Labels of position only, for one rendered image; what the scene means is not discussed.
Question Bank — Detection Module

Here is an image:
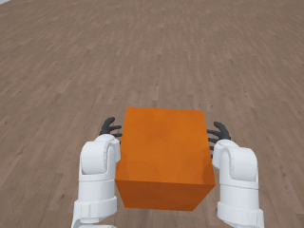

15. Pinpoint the robot left hand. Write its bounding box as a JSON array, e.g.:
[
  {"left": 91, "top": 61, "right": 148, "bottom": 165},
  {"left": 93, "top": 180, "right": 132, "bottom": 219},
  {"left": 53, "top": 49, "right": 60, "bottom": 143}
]
[{"left": 99, "top": 117, "right": 123, "bottom": 144}]

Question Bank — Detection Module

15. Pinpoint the right robot forearm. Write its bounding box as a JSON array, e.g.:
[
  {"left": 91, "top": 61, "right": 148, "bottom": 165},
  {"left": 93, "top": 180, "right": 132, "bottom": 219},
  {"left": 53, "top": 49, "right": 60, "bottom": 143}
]
[{"left": 212, "top": 139, "right": 265, "bottom": 228}]

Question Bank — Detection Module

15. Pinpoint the left robot forearm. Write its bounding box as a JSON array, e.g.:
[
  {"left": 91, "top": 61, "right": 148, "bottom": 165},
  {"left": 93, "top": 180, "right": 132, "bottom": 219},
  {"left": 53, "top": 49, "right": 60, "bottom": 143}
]
[{"left": 71, "top": 134, "right": 121, "bottom": 228}]

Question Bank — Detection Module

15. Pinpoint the robot right hand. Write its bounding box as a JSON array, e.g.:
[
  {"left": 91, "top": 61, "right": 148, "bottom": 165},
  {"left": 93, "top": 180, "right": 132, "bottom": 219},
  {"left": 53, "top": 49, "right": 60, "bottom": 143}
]
[{"left": 206, "top": 122, "right": 231, "bottom": 159}]

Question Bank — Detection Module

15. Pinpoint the carton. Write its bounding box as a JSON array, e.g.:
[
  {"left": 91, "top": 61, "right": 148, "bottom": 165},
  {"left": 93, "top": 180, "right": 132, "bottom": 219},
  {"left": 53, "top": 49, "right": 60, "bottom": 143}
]
[{"left": 114, "top": 106, "right": 216, "bottom": 212}]

